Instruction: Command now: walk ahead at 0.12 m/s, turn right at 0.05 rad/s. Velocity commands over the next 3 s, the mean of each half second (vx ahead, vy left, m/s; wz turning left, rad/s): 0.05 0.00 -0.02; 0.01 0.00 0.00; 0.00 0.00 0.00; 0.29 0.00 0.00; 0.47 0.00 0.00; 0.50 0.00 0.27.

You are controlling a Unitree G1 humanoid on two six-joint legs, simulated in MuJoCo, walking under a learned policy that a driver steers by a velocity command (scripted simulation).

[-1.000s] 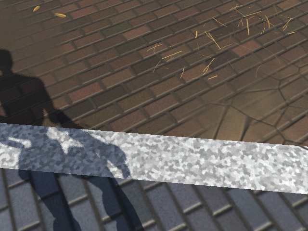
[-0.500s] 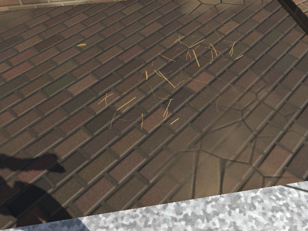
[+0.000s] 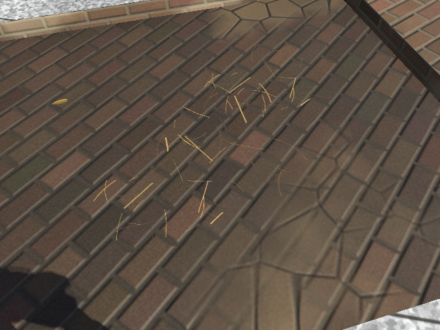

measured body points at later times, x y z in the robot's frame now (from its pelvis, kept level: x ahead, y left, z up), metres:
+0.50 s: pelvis +0.07 +0.03 +0.00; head +0.09 +0.03 +0.45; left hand +0.22 +0.29 -0.11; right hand +0.21 -0.23 -0.11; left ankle +0.03 +0.15 -0.74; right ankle +0.10 -0.10 -0.74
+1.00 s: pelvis +0.08 +0.03 +0.00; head +0.10 +0.03 +0.45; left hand +0.22 +0.31 -0.11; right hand +0.21 -0.25 -0.11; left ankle +0.03 +0.15 -0.74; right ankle +0.10 -0.10 -0.74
